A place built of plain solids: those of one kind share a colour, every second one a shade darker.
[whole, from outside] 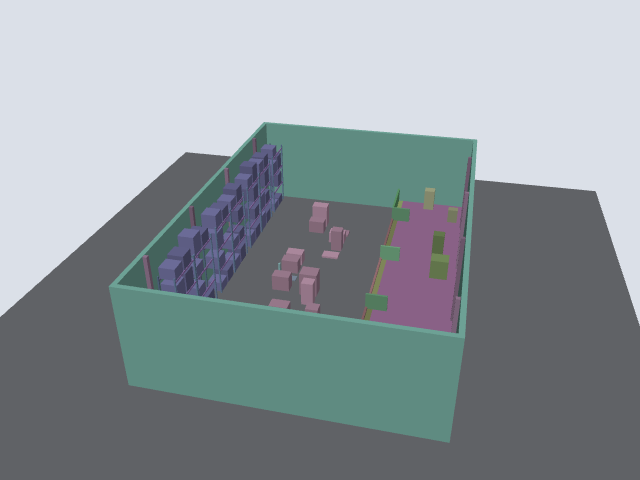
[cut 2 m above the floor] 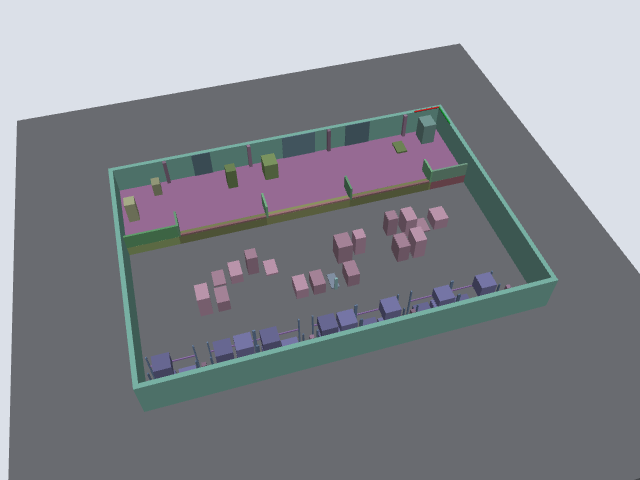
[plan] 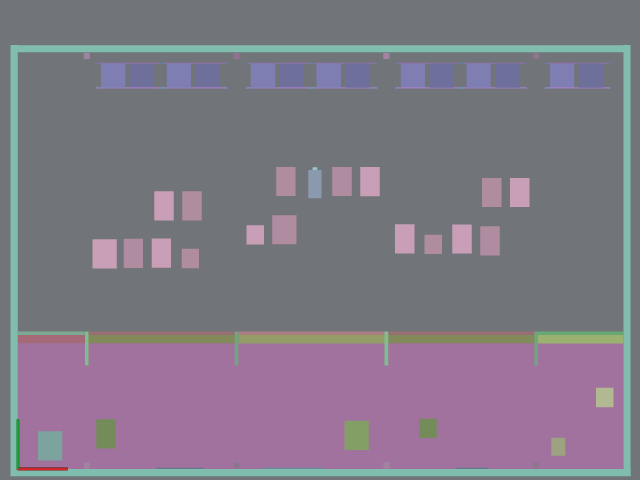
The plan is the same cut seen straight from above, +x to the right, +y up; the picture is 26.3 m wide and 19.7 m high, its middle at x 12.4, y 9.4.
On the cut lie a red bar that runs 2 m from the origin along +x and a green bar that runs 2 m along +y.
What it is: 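A goods hall 24.9 x 17.1 m, 6.7 m high, with one raised deck 0.75 m over the floor along its south wall; three loading bays of 6 m between partitions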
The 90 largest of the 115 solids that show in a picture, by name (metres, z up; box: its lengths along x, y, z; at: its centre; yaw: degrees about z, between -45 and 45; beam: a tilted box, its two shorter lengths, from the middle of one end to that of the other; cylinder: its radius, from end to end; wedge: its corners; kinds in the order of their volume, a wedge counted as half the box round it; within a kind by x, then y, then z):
{
 "wall_1": {"box": [0.3, 17.7, 6.7], "at": [-0.15, 8.55, 3.3]},
 "wall_2": {"box": [25.45, 0.3, 6.7], "at": [12.43, -0.15, 3.3]},
 "wall_3": {"box": [25.45, 0.3, 6.7], "at": [12.43, 17.25, 3.3]},
 "wall_4": {"box": [0.3, 17.7, 6.7], "at": [25.0, 8.55, 3.3]},
 "deck_inner_1": {"box": [24.85, 5.16, 0.8], "at": [12.43, 2.58, 0.35]},
 "rack_load_1": {"box": [1.0, 1.0, 1.09], "at": [3.91, 16.15, 2.3]},
 "rack_load_2": {"box": [1.0, 1.0, 1.19], "at": [3.91, 16.15, 3.9]},
 "rack_load_3": {"box": [1.0, 1.0, 0.74], "at": [3.91, 16.15, 5.22]},
 "rack_load_4": {"box": [1.0, 1.0, 0.94], "at": [5.09, 16.15, 0.47]},
 "rack_load_5": {"box": [1.0, 1.0, 1.24], "at": [5.09, 16.15, 3.92]},
 "rack_load_6": {"box": [1.0, 1.0, 0.89], "at": [5.09, 16.15, 5.3]},
 "rack_load_7": {"box": [1.0, 1.0, 1.24], "at": [6.61, 16.15, 0.62]},
 "rack_load_8": {"box": [1.0, 1.0, 0.74], "at": [6.61, 16.15, 2.12]},
 "rack_load_9": {"box": [1.0, 1.0, 0.79], "at": [6.61, 16.15, 3.7]},
 "rack_load_10": {"box": [1.0, 1.0, 1.29], "at": [6.61, 16.15, 5.5]},
 "rack_load_11": {"box": [1.0, 1.0, 1.14], "at": [7.79, 16.15, 0.57]},
 "rack_load_12": {"box": [1.0, 1.0, 0.84], "at": [7.79, 16.15, 5.27]},
 "rack_load_13": {"box": [1.0, 1.0, 0.68], "at": [10.06, 16.15, 0.34]},
 "rack_load_14": {"box": [1.0, 1.0, 0.94], "at": [10.06, 16.15, 2.22]},
 "rack_load_15": {"box": [1.0, 1.0, 1.24], "at": [10.06, 16.15, 3.92]},
 "rack_load_16": {"box": [1.0, 1.0, 0.99], "at": [10.06, 16.15, 5.35]},
 "rack_load_17": {"box": [1.0, 1.0, 0.94], "at": [11.24, 16.15, 0.47]},
 "rack_load_18": {"box": [1.0, 1.0, 0.79], "at": [11.24, 16.15, 5.25]},
 "rack_load_19": {"box": [1.0, 1.0, 0.84], "at": [12.76, 16.15, 0.42]},
 "rack_load_20": {"box": [1.0, 1.0, 0.74], "at": [12.76, 16.15, 2.12]},
 "rack_load_21": {"box": [1.0, 1.0, 0.69], "at": [12.76, 16.15, 5.2]},
 "rack_load_22": {"box": [1.0, 1.0, 1.12], "at": [13.94, 16.15, 0.56]},
 "rack_load_23": {"box": [1.0, 1.0, 0.79], "at": [13.94, 16.15, 2.15]},
 "rack_load_24": {"box": [1.0, 1.0, 0.94], "at": [13.94, 16.15, 3.77]},
 "rack_load_25": {"box": [1.0, 1.0, 1.04], "at": [13.94, 16.15, 5.37]},
 "rack_load_26": {"box": [1.0, 1.0, 0.98], "at": [16.21, 16.15, 0.49]},
 "rack_load_27": {"box": [1.0, 1.0, 0.79], "at": [16.21, 16.15, 5.25]},
 "rack_load_28": {"box": [1.0, 1.0, 0.99], "at": [17.39, 16.15, 0.5]},
 "rack_load_29": {"box": [1.0, 1.0, 0.92], "at": [17.39, 16.15, 2.21]},
 "rack_load_30": {"box": [1.0, 1.0, 1.14], "at": [17.39, 16.15, 3.87]},
 "rack_load_31": {"box": [1.0, 1.0, 1.29], "at": [17.39, 16.15, 5.5]},
 "rack_load_32": {"box": [1.0, 1.0, 1.24], "at": [18.91, 16.15, 0.62]},
 "rack_load_33": {"box": [1.0, 1.0, 1.24], "at": [18.91, 16.15, 2.37]},
 "rack_load_34": {"box": [1.0, 1.0, 0.89], "at": [18.91, 16.15, 5.3]},
 "rack_load_35": {"box": [1.0, 1.0, 0.94], "at": [20.09, 16.15, 0.47]},
 "rack_load_36": {"box": [1.0, 1.0, 0.92], "at": [20.09, 16.15, 2.21]},
 "rack_load_37": {"box": [1.0, 1.0, 1.24], "at": [20.09, 16.15, 3.92]},
 "rack_load_38": {"box": [1.0, 1.0, 0.94], "at": [20.09, 16.15, 5.32]},
 "rack_load_39": {"box": [1.0, 1.0, 0.69], "at": [22.34, 16.15, 0.35]},
 "rack_load_40": {"box": [1.0, 1.0, 0.99], "at": [22.34, 16.15, 3.8]},
 "rack_load_41": {"box": [1.0, 1.0, 0.74], "at": [22.34, 16.15, 5.22]},
 "rack_load_42": {"box": [1.0, 1.0, 0.68], "at": [23.52, 16.15, 0.34]},
 "rack_load_43": {"box": [1.0, 1.0, 1.09], "at": [23.52, 16.15, 2.3]},
 "rack_load_44": {"box": [1.0, 1.0, 1.19], "at": [23.52, 16.15, 3.9]},
 "below_1": {"box": [1.0, 1.2, 0.95], "at": [3.56, 8.83, 0.47]},
 "below_2": {"box": [0.8, 1.2, 1.67], "at": [5.89, 8.86, 0.83]},
 "below_3": {"box": [0.8, 1.2, 1.74], "at": [6.0, 10.8, 0.87]},
 "below_4": {"box": [0.72, 0.8, 1.67], "at": [7.08, 8.64, 0.83]},
 "below_5": {"box": [0.8, 1.2, 1.49], "at": [7.15, 10.8, 0.75]},
 "below_6": {"box": [0.72, 0.8, 1.67], "at": [9.74, 9.61, 0.83]},
 "below_7": {"box": [1.0, 1.2, 1.67], "at": [10.94, 9.82, 0.83]},
 "below_8": {"box": [0.8, 1.2, 1.12], "at": [11.0, 11.8, 0.56]},
 "below_9": {"box": [0.8, 1.2, 0.98], "at": [13.3, 11.8, 0.49]},
 "below_10": {"box": [0.8, 1.2, 0.89], "at": [14.45, 11.8, 0.45]},
 "below_11": {"box": [0.72, 0.8, 1.67], "at": [17.05, 9.22, 0.83]},
 "below_12": {"box": [0.8, 1.2, 0.82], "at": [18.23, 9.44, 0.41]},
 "below_13": {"box": [0.8, 1.2, 0.98], "at": [19.45, 11.35, 0.49]},
 "below_14": {"box": [0.8, 1.2, 1.74], "at": [20.6, 11.35, 0.87]},
 "strip_1": {"box": [6.0, 0.5, 0.8], "at": [5.9, 5.4, 0.35]},
 "strip_2": {"box": [6.0, 0.5, 0.8], "at": [12.05, 5.4, 0.35]},
 "strip_3": {"box": [6.0, 0.5, 0.8], "at": [18.2, 5.4, 0.35]},
 "column_1": {"box": [0.25, 0.25, 6.65], "at": [2.83, 0.14, 3.33]},
 "column_2": {"box": [0.25, 0.25, 6.65], "at": [2.83, 16.95, 3.33]},
 "column_3": {"box": [0.25, 0.25, 6.65], "at": [8.97, 0.14, 3.33]},
 "column_4": {"box": [0.25, 0.25, 6.65], "at": [8.97, 16.95, 3.33]},
 "column_5": {"box": [0.25, 0.25, 6.65], "at": [15.12, 0.14, 3.33]},
 "column_6": {"box": [0.25, 0.25, 6.65], "at": [15.12, 16.95, 3.33]},
 "column_7": {"box": [0.25, 0.25, 6.65], "at": [21.27, 0.14, 3.33]},
 "column_8": {"box": [0.25, 0.25, 6.65], "at": [21.27, 16.95, 3.33]},
 "back_1": {"box": [1.0, 1.2, 1.4], "at": [13.9, 1.38, 1.45]},
 "back_2": {"box": [0.72, 0.8, 1.65], "at": [16.83, 1.67, 1.57]},
 "endw_1": {"box": [1.0, 1.2, 1.75], "at": [1.32, 0.95, 1.62]},
 "ende_1": {"box": [0.58, 0.74, 1.07], "at": [22.18, 0.91, 1.28]},
 "ende_2": {"box": [0.72, 0.8, 1.65], "at": [24.09, 2.94, 1.57]},
 "strip_ende_1": {"box": [3.5, 0.5, 0.8], "at": [23.1, 5.4, 0.35]},
 "strip_endw_1": {"box": [2.75, 0.5, 0.8], "at": [1.38, 5.4, 0.35]},
 "screen_1": {"box": [0.15, 1.4, 1.1], "at": [2.83, 4.95, 1.3]},
 "screen_2": {"box": [0.15, 1.4, 1.1], "at": [8.97, 4.95, 1.3]},
 "screen_3": {"box": [0.15, 1.4, 1.1], "at": [15.12, 4.95, 1.3]},
 "screen_4": {"box": [0.15, 1.4, 1.1], "at": [21.27, 4.95, 1.3]},
 "door_back_1": {"box": [1.94, 0.05, 2.67], "at": [6.65, 0.03, 2.08]},
 "door_back_2": {"box": [2.54, 0.05, 2.67], "at": [11.3, 0.03, 2.08]},
 "door_back_3": {"box": [1.34, 0.05, 2.22], "at": [18.65, 0.03, 1.86]},
 "end_face_ende_1": {"box": [3.5, 0.15, 1.1], "at": [23.1, 5.58, 1.3]},
 "end_face_endw_1": {"box": [2.75, 0.15, 1.1], "at": [1.38, 5.58, 1.3]}
}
